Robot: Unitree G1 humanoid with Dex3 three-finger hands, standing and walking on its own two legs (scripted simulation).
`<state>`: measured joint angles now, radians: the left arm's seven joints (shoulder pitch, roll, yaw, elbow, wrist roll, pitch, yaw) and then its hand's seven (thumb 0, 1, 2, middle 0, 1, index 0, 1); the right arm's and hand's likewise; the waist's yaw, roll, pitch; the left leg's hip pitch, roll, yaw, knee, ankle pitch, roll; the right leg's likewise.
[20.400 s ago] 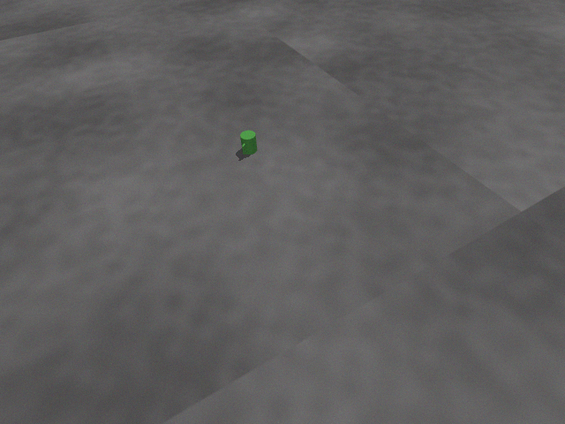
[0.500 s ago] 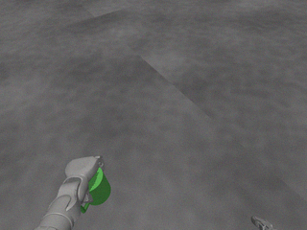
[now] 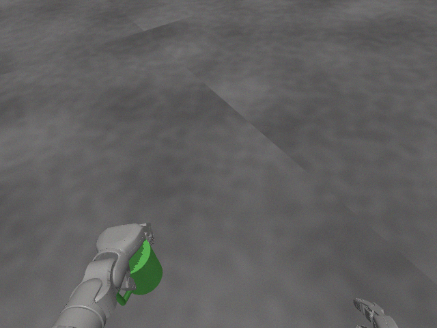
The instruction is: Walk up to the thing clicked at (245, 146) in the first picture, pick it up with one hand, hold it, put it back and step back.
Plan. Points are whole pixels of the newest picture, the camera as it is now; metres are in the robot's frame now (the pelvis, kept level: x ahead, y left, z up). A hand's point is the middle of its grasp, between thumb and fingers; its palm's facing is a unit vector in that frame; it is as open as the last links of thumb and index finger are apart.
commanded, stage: hold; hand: left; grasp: from above
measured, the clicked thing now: (133, 272) +0.27 +0.22 -0.11
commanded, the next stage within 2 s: crouch in 0.74 s
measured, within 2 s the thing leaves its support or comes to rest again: neither
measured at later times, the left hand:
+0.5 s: hand (126, 261) +0.28 +0.22 -0.06, palm faces -0.49 -0.07 -0.87, open 11.1 cm
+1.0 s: hand (126, 259) +0.28 +0.22 -0.06, palm faces -0.49 -0.07 -0.87, open 11.1 cm
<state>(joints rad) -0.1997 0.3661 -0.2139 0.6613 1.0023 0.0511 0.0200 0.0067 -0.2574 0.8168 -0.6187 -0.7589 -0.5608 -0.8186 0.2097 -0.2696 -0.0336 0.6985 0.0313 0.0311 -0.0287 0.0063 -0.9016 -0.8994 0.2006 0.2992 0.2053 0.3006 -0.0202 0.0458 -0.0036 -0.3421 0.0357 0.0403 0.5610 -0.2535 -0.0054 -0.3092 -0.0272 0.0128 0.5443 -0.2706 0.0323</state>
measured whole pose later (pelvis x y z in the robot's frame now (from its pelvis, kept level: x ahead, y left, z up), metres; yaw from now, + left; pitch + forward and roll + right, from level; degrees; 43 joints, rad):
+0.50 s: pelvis +0.00 +0.00 +0.00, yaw +0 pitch +1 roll +0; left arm -0.21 0.37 -0.21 0.65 1.01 0.04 -0.02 0.01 -0.25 0.81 -0.62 -0.76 -0.56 -0.82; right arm 0.19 -0.26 -0.03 0.69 0.04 0.03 -0.03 0.01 -0.90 -0.90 0.20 0.30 0.21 0.30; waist -0.01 0.04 0.01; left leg -0.31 0.03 0.04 0.53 -0.24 0.00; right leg -0.28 -0.03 0.01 0.51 -0.25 0.03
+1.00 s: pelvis +0.00 +0.00 +0.00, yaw +0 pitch +2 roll +0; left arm -0.22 0.37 -0.21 0.68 1.01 0.03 0.00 0.01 -0.25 0.81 -0.61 -0.76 -0.55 -0.82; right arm 0.20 -0.26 -0.03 0.70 0.04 0.04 -0.03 0.01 -0.90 -0.90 0.20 0.30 0.21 0.30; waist -0.01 0.04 0.01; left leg -0.31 0.03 0.04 0.52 -0.24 0.00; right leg -0.27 -0.03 0.01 0.50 -0.25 0.04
